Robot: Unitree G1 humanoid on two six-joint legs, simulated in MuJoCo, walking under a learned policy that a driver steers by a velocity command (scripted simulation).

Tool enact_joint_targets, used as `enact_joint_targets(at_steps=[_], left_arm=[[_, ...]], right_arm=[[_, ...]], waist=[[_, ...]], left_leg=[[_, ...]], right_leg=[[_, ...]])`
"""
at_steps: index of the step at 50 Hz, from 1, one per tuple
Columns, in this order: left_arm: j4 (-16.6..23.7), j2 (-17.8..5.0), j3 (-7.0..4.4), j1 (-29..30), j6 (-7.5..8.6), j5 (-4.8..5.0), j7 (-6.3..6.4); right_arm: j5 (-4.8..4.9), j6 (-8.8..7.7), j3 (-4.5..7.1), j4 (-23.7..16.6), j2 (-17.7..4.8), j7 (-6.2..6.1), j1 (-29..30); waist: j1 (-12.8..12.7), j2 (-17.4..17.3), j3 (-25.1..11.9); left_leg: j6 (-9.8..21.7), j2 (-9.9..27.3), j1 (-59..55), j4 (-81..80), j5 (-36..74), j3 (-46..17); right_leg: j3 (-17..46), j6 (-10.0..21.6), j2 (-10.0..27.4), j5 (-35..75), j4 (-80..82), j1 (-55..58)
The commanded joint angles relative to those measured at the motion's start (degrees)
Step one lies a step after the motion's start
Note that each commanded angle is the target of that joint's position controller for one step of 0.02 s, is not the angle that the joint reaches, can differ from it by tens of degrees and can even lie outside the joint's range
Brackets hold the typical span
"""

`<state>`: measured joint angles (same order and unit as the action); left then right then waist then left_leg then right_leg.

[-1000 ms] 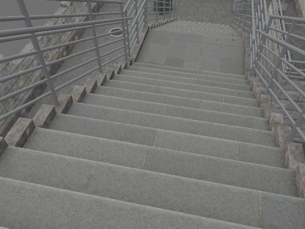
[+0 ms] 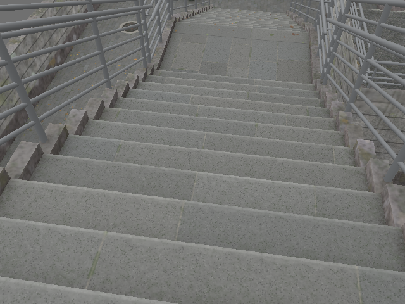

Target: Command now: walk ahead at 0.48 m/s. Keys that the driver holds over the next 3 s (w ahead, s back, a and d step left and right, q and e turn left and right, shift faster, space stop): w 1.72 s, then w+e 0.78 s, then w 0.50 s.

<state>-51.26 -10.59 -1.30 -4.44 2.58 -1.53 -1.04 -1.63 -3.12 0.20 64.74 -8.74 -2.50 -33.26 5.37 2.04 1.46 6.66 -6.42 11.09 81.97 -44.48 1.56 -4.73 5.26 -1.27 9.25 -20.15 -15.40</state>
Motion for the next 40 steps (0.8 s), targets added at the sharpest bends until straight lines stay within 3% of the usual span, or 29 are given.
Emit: enact_joint_targets(at_steps=[1, 2, 3, 4, 5, 6, 7, 9, 10, 11, 12, 14, 17, 21, 23, 25, 26, 27, 28, 29, 30, 31, 32, 34, 36, 37, 38, 39, 40], left_arm=[[-7.60, -11.78, -2.53, -32.53, 0.14, 0.22, -0.39], [-6.35, -10.98, -3.02, -29.32, -0.58, 0.12, -0.45], [-4.82, -11.41, -3.48, -25.04, -0.31, 0.00, 0.41], [-3.61, -6.75, -2.48, -20.22, -0.33, 0.19, 0.74], [-4.35, -6.45, -1.69, -20.49, 1.28, -1.03, 0.61], [-5.98, -4.44, -1.05, -21.87, 2.17, -1.26, 0.36], [-6.22, -3.57, -0.55, -21.49, 2.98, 0.24, 0.93], [-6.49, -7.99, -1.27, -20.83, 3.13, 0.34, 1.82], [-6.69, -8.31, -1.35, -21.47, 2.72, 0.22, 1.54], [-5.72, -8.50, -1.41, -21.10, 2.47, 0.14, 1.27], [-7.47, -5.28, -0.83, -23.10, 3.30, 0.90, 1.58], [-8.21, -5.23, -0.51, -28.12, 3.50, 0.21, 2.29], [-7.45, -5.01, -0.33, -24.52, 3.47, 0.15, 2.30], [-8.78, -6.12, -0.30, -27.40, 1.76, -0.57, 2.40], [-9.94, -6.09, -0.18, -29.01, 0.47, -1.80, 3.28], [-11.01, -7.97, -0.50, -28.89, -0.70, -1.71, 4.21], [-11.90, -7.75, -1.18, -30.11, -0.61, -0.43, 3.83], [-10.65, -3.62, -0.97, -37.72, 0.11, 1.78, 4.02], [-8.90, -6.51, -1.43, -36.53, 0.75, 3.29, 4.87], [-5.71, -6.90, -1.22, -28.59, 0.49, 2.65, 4.84], [-4.40, -8.55, -1.66, -19.97, -0.48, 0.10, 4.14], [-3.91, -8.62, -1.97, -19.18, -1.10, -0.27, 3.30], [-5.77, -7.69, -2.25, -19.70, -1.73, -1.65, 2.78], [-6.13, -1.83, -1.26, -19.27, -3.22, -1.70, 1.53], [-5.60, -3.15, -1.54, -17.83, -3.93, -2.65, 1.26], [-6.09, -3.65, -1.83, -19.55, -4.04, -1.79, 0.99], [-6.57, -4.40, -2.16, -19.10, -4.11, -1.62, 0.81], [-5.51, -5.44, -2.73, -15.48, -3.89, -1.19, 0.51], [-4.26, -5.44, -3.13, -10.93, -3.34, -1.37, 0.06]], right_arm=[[4.75, -0.89, 1.88, -3.50, -5.88, -1.55, -7.92], [2.89, -0.70, 2.22, -3.48, -8.01, -1.76, -5.01], [0.81, 0.10, 2.68, -5.41, -9.62, -0.99, 1.16], [-1.30, 1.34, 3.56, -5.16, -10.56, 0.19, 6.67], [-1.49, 1.73, 4.13, -5.71, -9.42, 1.21, 7.40], [-1.37, 2.16, 4.15, -4.58, -8.08, 1.51, 8.27], [-1.13, 2.71, 3.91, -6.19, -5.31, 1.91, 12.63], [-2.46, 3.25, 2.97, -6.34, -2.69, 2.62, 14.55], [-2.33, 3.50, 3.10, -5.15, -3.12, 3.13, 11.03], [-1.50, 3.52, 3.41, -4.83, -4.34, 3.60, 11.26], [-0.81, 2.42, 4.18, -6.96, -6.45, 4.04, 17.90], [-1.34, 1.34, 4.16, -9.75, -6.68, 3.89, 28.43], [-0.77, 0.48, 3.34, -12.11, -5.75, 4.69, 32.11], [0.99, 0.35, 2.44, -16.11, -6.09, 4.63, 37.82], [1.10, 0.08, 2.93, -14.07, -7.83, 3.50, 30.58], [0.11, -0.41, 4.62, -7.58, -10.30, 2.71, 10.50], [-0.37, -0.12, 5.58, -4.86, -12.90, 3.09, 2.29], [-0.99, -0.41, 5.08, -4.68, -15.28, 4.13, -1.62], [0.98, 0.02, 5.04, -5.26, -14.96, 4.97, -3.66], [1.52, 0.51, 6.00, -6.46, -17.10, 4.26, 0.65], [1.75, 1.06, 4.49, -8.00, -11.47, 3.46, 7.01], [0.55, 0.19, 3.71, -9.22, -11.09, 3.10, 10.43], [-0.21, -0.73, 3.18, -7.81, -8.79, 3.13, 10.51], [0.86, -2.35, 3.36, -6.80, -9.27, 2.51, 10.76], [1.25, -2.25, 3.56, -5.39, -10.48, 2.03, 7.04], [0.60, -1.93, 3.95, -6.42, -11.34, 2.47, 6.89], [-0.01, -1.68, 3.86, -6.41, -10.60, 2.75, 6.37], [0.53, -1.80, 3.71, -6.03, -9.11, 2.81, 4.90], [1.08, -2.17, 3.19, -4.61, -6.95, 2.16, 3.46]], waist=[[-7.58, 5.33, -16.04], [-8.02, 1.53, -12.54], [-8.73, 5.15, -7.98], [-6.48, -3.18, -2.15], [-4.91, -0.17, 1.20], [-3.54, -1.40, 5.62], [-1.61, -4.36, 9.18], [-1.22, 1.90, 6.25], [-0.30, 3.95, 3.25], [-0.09, 1.44, 2.00], [-2.20, -0.17, 5.02], [-7.15, 0.91, 6.49], [-7.76, -1.35, 6.79], [-12.69, 0.82, 10.05], [-11.65, -0.09, 9.04], [-2.50, -3.07, 0.53], [1.01, -9.45, -4.19], [-3.04, -17.08, -12.43], [-0.79, -12.40, -19.18], [0.00, -16.33, -14.47], [-1.16, -7.69, -5.32], [-3.49, -9.57, -0.92], [-5.48, -5.75, 2.77], [-8.74, -5.60, 4.67], [-8.67, -7.14, 1.85], [-9.37, -6.82, -0.38], [-9.17, -7.11, -0.79], [-8.41, -3.36, 0.99], [-7.34, -4.67, 2.24]], left_leg=[[1.31, 1.37, 40.22, 33.14, -1.63, -9.12], [1.89, 4.28, 46.73, 31.76, 3.58, -7.53], [0.52, 6.49, 51.23, 25.55, 10.01, -6.36], [-0.24, 7.94, 47.85, 21.74, 12.14, -4.51], [-1.33, 9.19, 43.32, 7.72, 22.43, -10.25], [-2.12, 10.44, 39.38, 2.57, 25.37, -10.15], [-4.60, 11.67, 32.22, -11.95, 33.86, -7.75], [-5.22, 11.26, 22.21, -20.38, 39.79, -2.69], [-4.13, 11.35, 20.22, -17.33, 44.97, -3.52], [-3.09, 10.50, 19.50, -17.54, 48.96, -1.68], [-2.00, 12.51, 29.95, -26.15, 61.16, -5.62], [-2.22, 12.09, 40.33, -30.53, 61.70, -5.51], [-3.32, 11.04, 23.37, -44.98, 74.44, -2.18], [-3.31, 11.09, 17.11, -55.40, 69.04, -1.34], [-3.15, 11.76, 12.72, -62.28, 65.04, -0.55], [-2.02, 10.17, -7.88, -67.08, 63.74, 2.03], [-1.21, 12.93, -21.11, -63.29, 66.52, -0.33], [2.05, 24.11, -41.21, -37.45, 100.41, -8.78], [4.99, 29.65, -44.59, -37.89, 97.64, -16.42], [11.34, 33.25, -35.98, -52.19, 54.53, -24.97], [10.07, 28.95, -20.20, -61.72, 33.63, -23.78], [10.78, 29.52, -8.70, -62.68, 32.65, -24.28], [9.19, 26.98, 0.18, -59.70, 39.56, -22.17], [7.72, 21.23, 12.43, -62.97, 42.06, -15.36], [8.82, 20.94, 9.86, -60.57, 54.98, -14.43], [8.40, 20.09, 9.55, -59.38, 55.32, -12.65], [8.13, 20.73, 8.14, -58.38, 53.59, -14.05], [7.36, 18.98, 6.84, -58.30, 47.85, -13.98], [6.73, 18.54, 2.09, -56.21, 37.44, -15.53]], right_leg=[[19.95, 6.99, 25.05, 54.85, -21.65, 52.05], [21.03, 10.74, 26.21, 33.87, -14.77, 46.01], [27.08, 16.62, 27.65, -1.11, -6.82, 35.94], [25.69, 14.45, 21.76, -16.31, -0.69, 23.53], [26.49, 14.59, 22.89, -13.99, -2.12, 12.46], [24.65, 13.24, 20.30, -7.02, -2.84, 3.46], [18.09, 11.00, 15.79, -6.77, 0.49, -6.85], [14.95, 10.40, 13.21, 5.10, -0.59, -10.96], [15.23, 10.25, 13.84, 8.84, -3.16, -9.26], [13.93, 8.96, 12.92, 3.76, -4.09, -9.23], [15.06, 8.06, 10.05, -9.88, -7.20, -1.73], [19.71, 8.85, 11.08, -19.66, -9.42, 7.38], [14.93, 6.98, 8.77, -29.33, -11.90, -4.57], [13.19, 5.41, 8.55, -22.66, -19.09, -0.38], [12.25, 5.32, 8.26, -12.40, -29.36, 6.60], [9.55, 5.46, 6.38, -2.27, -54.12, 4.28], [6.25, 3.85, 0.11, -26.18, -74.11, -5.51], [7.76, 1.19, -3.13, -64.28, -94.57, -25.82], [10.52, 1.11, -1.21, -58.30, -96.55, -33.55], [8.02, 0.88, 0.45, -47.53, -91.70, -42.64], [6.73, 0.22, 2.94, -40.38, -84.65, -39.83], [8.85, -0.42, 3.38, -34.16, -73.72, -34.26], [12.26, -1.04, 4.90, -29.73, -66.70, -29.94], [9.58, -3.97, 5.38, -21.68, -51.61, -20.27], [8.06, -4.68, 5.27, -19.15, -46.91, -20.41], [6.63, -4.14, 4.65, -15.24, -46.47, -19.40], [7.18, -3.07, 5.00, -12.11, -47.89, -20.73], [9.59, -2.07, 5.43, -3.97, -43.29, -24.56], [12.89, -1.45, 6.52, 1.08, -38.68, -29.97]])
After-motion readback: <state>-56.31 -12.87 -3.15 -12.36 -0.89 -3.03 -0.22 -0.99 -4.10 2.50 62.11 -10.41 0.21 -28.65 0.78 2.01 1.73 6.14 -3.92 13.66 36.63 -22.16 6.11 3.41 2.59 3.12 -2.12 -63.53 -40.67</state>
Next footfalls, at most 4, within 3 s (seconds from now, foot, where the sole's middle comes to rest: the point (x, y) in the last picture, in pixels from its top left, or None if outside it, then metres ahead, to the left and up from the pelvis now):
0.52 left None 0.45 0.15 -0.96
1.14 right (204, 267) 0.77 -0.05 -1.13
1.74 left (151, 220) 1.13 0.20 -1.29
2.38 right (197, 191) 1.40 -0.07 -1.46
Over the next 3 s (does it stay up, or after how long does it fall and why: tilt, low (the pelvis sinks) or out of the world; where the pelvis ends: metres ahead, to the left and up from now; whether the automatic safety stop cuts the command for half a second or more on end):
stays up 1.61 -0.03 -0.80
